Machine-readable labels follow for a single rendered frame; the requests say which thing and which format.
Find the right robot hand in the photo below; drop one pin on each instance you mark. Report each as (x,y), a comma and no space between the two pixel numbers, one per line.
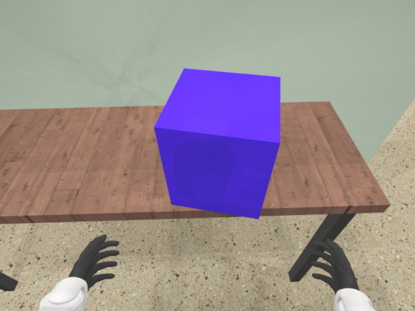
(340,269)

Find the left robot hand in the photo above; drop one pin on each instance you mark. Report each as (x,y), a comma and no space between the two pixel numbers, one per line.
(86,268)

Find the robot right forearm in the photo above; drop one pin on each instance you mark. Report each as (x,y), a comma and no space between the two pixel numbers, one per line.
(349,299)

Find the carton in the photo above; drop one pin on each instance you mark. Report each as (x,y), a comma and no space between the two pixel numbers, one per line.
(218,137)

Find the table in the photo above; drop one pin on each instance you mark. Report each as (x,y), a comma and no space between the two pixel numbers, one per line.
(104,164)

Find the robot left forearm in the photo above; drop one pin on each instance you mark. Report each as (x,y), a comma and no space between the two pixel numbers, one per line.
(70,294)

